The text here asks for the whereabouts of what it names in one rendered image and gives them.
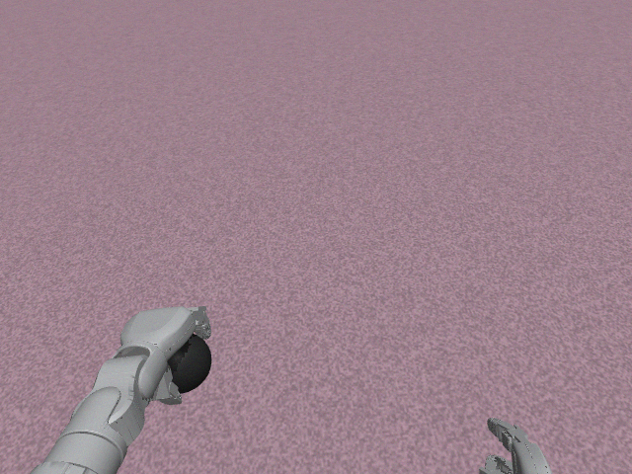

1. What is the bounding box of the ball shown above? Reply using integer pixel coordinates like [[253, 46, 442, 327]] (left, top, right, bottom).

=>
[[168, 334, 211, 394]]

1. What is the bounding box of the left robot arm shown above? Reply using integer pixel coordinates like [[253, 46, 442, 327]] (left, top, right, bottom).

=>
[[30, 341, 167, 474]]

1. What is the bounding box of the left robot hand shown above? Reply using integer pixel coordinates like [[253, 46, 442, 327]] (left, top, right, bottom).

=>
[[120, 306, 211, 405]]

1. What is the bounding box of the right robot hand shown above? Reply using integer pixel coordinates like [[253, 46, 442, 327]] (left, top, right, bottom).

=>
[[479, 418, 553, 474]]

